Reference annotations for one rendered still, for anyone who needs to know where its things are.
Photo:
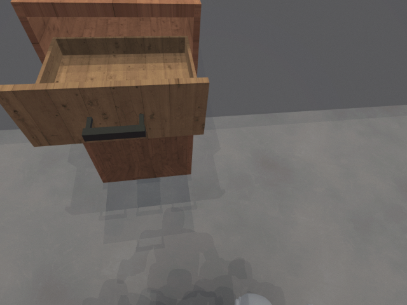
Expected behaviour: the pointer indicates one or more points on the handle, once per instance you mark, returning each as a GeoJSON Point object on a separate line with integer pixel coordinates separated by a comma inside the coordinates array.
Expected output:
{"type": "Point", "coordinates": [113, 132]}

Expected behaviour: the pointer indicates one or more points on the drawer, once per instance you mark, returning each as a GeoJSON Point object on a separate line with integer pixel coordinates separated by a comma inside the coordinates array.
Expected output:
{"type": "Point", "coordinates": [112, 80]}

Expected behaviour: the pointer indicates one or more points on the cabinet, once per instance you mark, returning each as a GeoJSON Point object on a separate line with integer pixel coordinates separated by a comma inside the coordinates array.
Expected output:
{"type": "Point", "coordinates": [123, 159]}

